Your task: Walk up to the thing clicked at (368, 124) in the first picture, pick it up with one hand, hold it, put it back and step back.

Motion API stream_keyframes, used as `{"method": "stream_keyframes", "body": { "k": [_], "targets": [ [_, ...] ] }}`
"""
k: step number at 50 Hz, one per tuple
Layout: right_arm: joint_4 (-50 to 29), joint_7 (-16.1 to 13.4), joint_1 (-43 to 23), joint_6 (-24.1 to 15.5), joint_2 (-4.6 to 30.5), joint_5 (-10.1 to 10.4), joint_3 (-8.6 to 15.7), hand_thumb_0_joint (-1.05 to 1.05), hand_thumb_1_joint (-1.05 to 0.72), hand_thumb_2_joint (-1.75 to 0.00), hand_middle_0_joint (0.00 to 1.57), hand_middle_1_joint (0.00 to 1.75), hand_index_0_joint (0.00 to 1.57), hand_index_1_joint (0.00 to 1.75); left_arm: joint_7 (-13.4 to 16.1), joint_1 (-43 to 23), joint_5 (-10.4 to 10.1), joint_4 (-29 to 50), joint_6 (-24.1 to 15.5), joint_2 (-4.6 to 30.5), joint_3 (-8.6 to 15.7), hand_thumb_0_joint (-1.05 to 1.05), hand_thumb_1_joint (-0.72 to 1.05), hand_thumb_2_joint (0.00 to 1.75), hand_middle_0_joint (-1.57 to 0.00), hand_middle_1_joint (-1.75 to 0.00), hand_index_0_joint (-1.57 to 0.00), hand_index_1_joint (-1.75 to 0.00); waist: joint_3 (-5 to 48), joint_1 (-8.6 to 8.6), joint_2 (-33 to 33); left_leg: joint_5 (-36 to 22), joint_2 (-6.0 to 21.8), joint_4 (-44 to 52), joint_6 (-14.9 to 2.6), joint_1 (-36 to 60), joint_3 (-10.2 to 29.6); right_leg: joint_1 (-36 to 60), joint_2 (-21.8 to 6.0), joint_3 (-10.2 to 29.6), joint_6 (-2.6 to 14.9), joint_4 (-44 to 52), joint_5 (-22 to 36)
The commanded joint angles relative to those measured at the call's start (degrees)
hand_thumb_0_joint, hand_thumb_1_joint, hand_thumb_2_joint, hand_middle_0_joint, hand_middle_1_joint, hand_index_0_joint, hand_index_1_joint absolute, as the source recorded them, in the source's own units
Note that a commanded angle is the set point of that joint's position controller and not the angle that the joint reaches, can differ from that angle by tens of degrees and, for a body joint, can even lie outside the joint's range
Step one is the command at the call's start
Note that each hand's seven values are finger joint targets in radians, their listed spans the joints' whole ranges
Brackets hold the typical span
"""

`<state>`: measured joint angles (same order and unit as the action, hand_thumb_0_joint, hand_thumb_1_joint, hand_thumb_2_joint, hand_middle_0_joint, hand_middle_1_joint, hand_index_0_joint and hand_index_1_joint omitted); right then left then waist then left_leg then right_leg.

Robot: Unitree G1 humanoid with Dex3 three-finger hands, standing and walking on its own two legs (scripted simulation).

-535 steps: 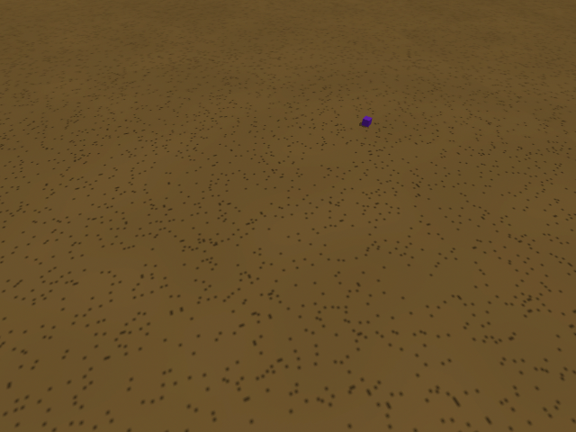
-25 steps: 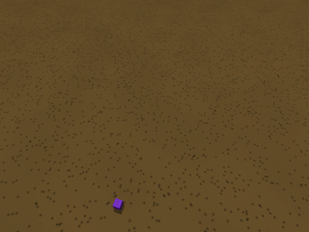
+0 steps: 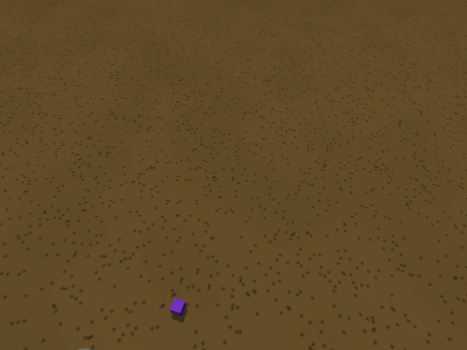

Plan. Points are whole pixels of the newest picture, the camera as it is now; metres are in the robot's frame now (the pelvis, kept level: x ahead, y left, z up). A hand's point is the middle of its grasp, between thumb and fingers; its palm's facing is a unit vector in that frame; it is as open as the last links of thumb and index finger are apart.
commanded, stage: walk up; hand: left
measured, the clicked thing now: (178, 307) +0.41 +0.24 -0.75
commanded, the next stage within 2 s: stand in 0.24 s
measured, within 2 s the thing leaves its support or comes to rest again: neither
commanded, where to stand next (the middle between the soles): +0.02 -0.01 m, yaw +0 degrees
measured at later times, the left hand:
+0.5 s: hand out of the picture +0.07 +0.26 -0.14, palm faces -0.01 -0.94 -0.34, open 7.4 cm
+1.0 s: hand out of the picture +0.04 +0.30 -0.15, palm faces -0.03 -0.94 -0.33, open 7.4 cm
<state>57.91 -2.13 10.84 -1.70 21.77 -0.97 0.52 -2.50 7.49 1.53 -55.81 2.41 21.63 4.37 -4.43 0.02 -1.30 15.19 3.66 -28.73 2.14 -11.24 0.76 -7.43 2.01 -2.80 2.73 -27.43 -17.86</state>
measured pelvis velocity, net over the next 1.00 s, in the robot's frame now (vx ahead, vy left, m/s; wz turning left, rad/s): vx -0.02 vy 0.04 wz -0.01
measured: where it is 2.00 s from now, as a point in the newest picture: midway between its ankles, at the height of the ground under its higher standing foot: outside the picture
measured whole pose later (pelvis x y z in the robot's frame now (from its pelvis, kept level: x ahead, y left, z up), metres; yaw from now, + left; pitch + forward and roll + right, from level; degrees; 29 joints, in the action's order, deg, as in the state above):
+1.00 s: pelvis -0.02 +0.04 +0.01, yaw -1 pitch -3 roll +0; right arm 65.3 0.4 6.5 -0.7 20.0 -1.0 0.0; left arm -0.6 7.3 0.9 -65.4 -0.9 20.6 0.2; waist -3.7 -0.5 -0.7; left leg 8.1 0.3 -17.7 -0.3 -7.2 -1.4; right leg -3.9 -1.3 -1.0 -1.1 -16.7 -10.3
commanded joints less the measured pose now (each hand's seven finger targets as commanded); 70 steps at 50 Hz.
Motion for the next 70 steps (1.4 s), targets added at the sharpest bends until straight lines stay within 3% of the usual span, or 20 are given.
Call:
{"method": "stream_keyframes", "body": {
  "k": [1,3,5,7,9,11,12,13,14,17,19,23,29,34,41,50,54,60,67,70],
  "targets": [
    [-3.2,-0.8,0.3,-1.1,12.6,0.3,3.3,0.00,-0.90,-0.90,0.20,0.30,0.20,0.30,1.1,-2.6,-0.3,5.0,-1.1,12.6,2.8,0.00,0.90,0.90,-0.20,-0.30,-0.20,-0.30,4.7,0.27,-0.8,-14.6,1.8,0.0,-5.14,4.1,1.8,-3.4,-9.2,7.6,1.88,5.4,15.5],
    [-2.8,-0.8,2.2,-1.3,13.4,0.0,3.5,0.00,-0.90,-0.90,0.20,0.30,0.20,0.30,1.0,-3.6,-0.1,5.6,-1.0,12.1,2.8,0.00,0.90,0.90,-0.20,-0.30,-0.20,-0.30,5.8,1.15,0.4,-16.3,3.7,2.1,-6.13,5.2,3.9,-3.9,-8.1,6.7,1.56,3.4,12.8],
    [-2.9,-1.0,2.5,-1.7,14.9,-0.2,3.8,0.00,-0.90,-0.90,0.20,0.30,0.20,0.30,0.9,-2.9,-0.2,5.4,-0.7,11.2,2.6,0.00,0.90,0.90,-0.20,-0.30,-0.20,-0.30,6.6,1.06,4.7,-17.0,8.7,6.2,-9.29,4.7,10.5,-3.8,-5.6,5.3,0.18,-1.9,9.4],
    [-3.5,-1.1,0.8,-1.8,15.9,-0.3,3.9,0.00,-0.90,-0.90,0.20,0.30,0.20,0.30,0.8,-1.3,-0.1,4.7,-0.6,10.2,2.3,0.00,0.90,0.90,-0.20,-0.30,-0.20,-0.30,5.5,-0.07,6.7,-17.4,12.0,7.3,-12.09,2.2,13.6,-3.1,-4.8,5.1,-0.34,-3.1,5.4],
    [-4.3,-1.0,-0.8,-1.6,15.1,0.0,3.7,0.00,-0.90,-0.90,0.20,0.30,0.20,0.30,0.9,1.0,0.0,3.9,-1.1,10.8,2.5,0.00,0.90,0.90,-0.20,-0.30,-0.20,-0.30,5.6,-1.22,5.4,-16.0,9.8,4.4,-10.37,-0.9,10.6,0.5,-6.6,7.1,-0.34,0.4,9.1],
    [-5.0,-0.8,-2.1,-1.3,13.2,0.3,3.2,0.00,-0.90,-0.90,0.20,0.30,0.20,0.30,0.8,1.2,0.0,3.8,-1.6,12.9,3.0,0.00,0.90,0.90,-0.20,-0.30,-0.20,-0.30,5.0,-1.31,1.4,-11.1,2.6,-1.0,-5.75,-3.6,2.8,2.8,-10.1,11.6,1.91,6.7,13.7],
    [-4.2,0.1,-6.2,-0.3,9.8,0.6,1.9,0.00,-0.90,-0.90,0.20,0.30,0.20,0.30,1.2,-1.0,-1.1,1.6,-2.8,11.4,1.0,0.00,0.90,0.90,-0.20,-0.30,-0.20,-0.30,5.3,-0.86,5.9,-11.9,1.3,-0.1,-3.07,-2.8,2.0,3.5,-13.6,15.4,2.47,9.9,19.0],
    [-4.1,0.5,-5.2,0.2,8.8,0.8,1.5,0.00,-0.90,-0.90,0.20,0.30,0.20,0.30,1.7,-1.6,-1.1,1.5,-3.4,12.7,1.1,0.00,0.90,0.90,-0.20,-0.30,-0.20,-0.30,4.9,-0.15,3.9,-9.5,0.8,1.2,-2.47,-1.4,1.6,3.1,-14.8,14.9,2.07,10.6,22.5],
    [-3.4,0.7,-4.3,0.5,8.8,1.0,1.3,0.00,-0.90,-0.90,0.20,0.30,0.20,0.30,2.0,-2.8,-1.1,1.1,-3.7,13.0,0.9,0.00,0.90,0.90,-0.20,-0.30,-0.20,-0.30,4.4,0.45,1.8,-9.0,1.3,3.5,-2.49,1.2,1.9,1.7,-13.8,13.1,1.92,10.9,21.1],
    [-1.3,1.3,-4.4,0.8,10.2,0.8,1.6,0.00,-0.90,-0.90,0.20,0.30,0.20,0.30,2.8,-2.9,-1.3,-0.8,-4.0,12.5,0.1,0.00,0.90,0.90,-0.20,-0.30,-0.20,-0.30,3.7,0.20,-2.2,-13.0,2.0,6.0,-2.47,4.2,2.4,2.9,-10.8,9.2,-2.09,11.9,26.0],
    [-0.3,1.5,-4.0,0.8,10.4,0.8,1.5,0.00,-0.90,-0.90,0.20,0.30,0.20,0.30,2.9,-3.1,-1.5,-1.6,-4.2,12.2,-0.1,0.00,0.90,0.90,-0.20,-0.30,-0.20,-0.30,4.6,0.33,-2.1,-13.7,2.5,7.5,-2.23,5.4,2.3,4.1,-10.1,8.0,-2.40,12.2,25.1],
    [0.7,1.4,-5.6,0.4,11.0,0.4,1.4,0.00,-0.90,-0.90,0.20,0.30,0.20,0.30,2.9,-3.3,-1.4,-2.9,-4.3,10.7,-0.7,0.00,0.90,0.90,-0.20,-0.30,-0.20,-0.30,7.3,0.18,0.9,-16.4,4.0,9.1,-2.77,8.0,3.3,4.9,-9.4,7.1,-1.79,12.5,21.1],
    [2.2,1.5,-6.7,0.2,10.7,0.1,1.4,0.00,-0.90,-0.90,0.20,0.30,0.20,0.30,2.8,-3.9,-1.2,-4.6,-4.4,10.6,-1.3,0.00,0.90,0.90,-0.20,-0.30,-0.20,-0.30,4.0,-0.01,1.6,-11.8,4.2,12.7,-2.62,6.2,4.4,2.4,-9.1,7.1,-1.89,14.2,11.7],
    [3.0,1.6,-7.3,-0.2,10.5,0.1,1.5,0.00,-0.90,-0.90,0.20,0.30,0.20,0.30,2.8,-3.4,-1.1,-5.6,-4.5,10.4,-1.5,0.00,0.90,0.90,-0.20,-0.30,-0.20,-0.30,4.5,-0.45,2.1,-12.9,4.4,13.7,-2.94,6.1,4.8,3.1,-9.3,6.9,-2.19,14.1,11.9],
    [3.8,1.8,-7.4,-0.3,10.2,0.0,1.7,0.00,-0.90,-0.90,0.20,0.30,0.20,0.30,2.8,-3.2,-1.1,-6.2,-4.3,10.6,-1.8,0.00,0.90,0.90,-0.20,-0.30,-0.20,-0.30,3.7,-0.23,2.5,-9.5,4.3,15.1,-3.09,5.3,5.2,1.8,-9.4,6.9,-2.11,14.0,8.4],
    [4.3,1.9,-7.2,-0.1,10.6,0.2,2.0,0.00,-0.90,-0.90,0.20,0.30,0.20,0.30,2.9,-2.6,-0.9,-6.4,-4.3,10.5,-2.2,0.00,0.90,0.90,-0.20,-0.30,-0.20,-0.30,4.7,-0.15,2.5,-9.2,4.2,14.9,-3.62,5.3,5.5,1.9,-9.9,6.9,-2.11,13.6,8.6],
    [4.3,1.8,-6.9,-0.3,10.6,0.1,1.9,0.00,-0.90,-0.90,0.20,0.30,0.20,0.30,2.9,-2.1,-0.9,-6.2,-4.4,10.4,-2.3,0.00,0.90,0.90,-0.20,-0.30,-0.20,-0.30,6.0,-0.19,2.6,-13.9,4.4,14.3,-3.67,6.0,5.3,2.7,-10.0,6.7,-2.20,12.7,11.8],
    [4.4,1.7,-7.3,-0.2,10.8,0.4,2.0,0.00,-0.90,-0.90,0.20,0.30,0.20,0.30,3.1,-1.9,-0.9,-6.2,-4.2,10.5,-2.4,0.00,0.90,0.90,-0.20,-0.30,-0.20,-0.30,6.0,-0.12,1.6,-16.0,4.3,13.5,-3.66,7.2,5.3,2.2,-10.1,6.5,-2.19,12.8,12.9],
    [4.3,1.8,-7.0,-0.1,10.7,0.3,1.8,0.00,-0.90,-0.90,0.20,0.30,0.20,0.30,3.1,-1.7,-0.8,-5.9,-4.3,10.6,-2.4,0.00,0.90,0.90,-0.20,-0.30,-0.20,-0.30,5.6,0.01,1.7,-13.3,4.0,13.6,-3.64,6.2,4.9,2.4,-10.3,6.5,-2.20,13.1,12.2],
    [4.1,1.7,-7.2,-0.3,10.8,0.3,1.8,0.00,-0.90,-0.90,0.20,0.30,0.20,0.30,3.1,-2.0,-0.9,-5.7,-4.2,10.7,-2.3,0.00,0.90,0.90,-0.20,-0.30,-0.20,-0.30,6.5,-0.06,2.0,-16.7,4.2,13.1,-3.64,6.8,4.9,3.0,-10.4,6.4,-2.11,12.6,14.0]
  ]
}}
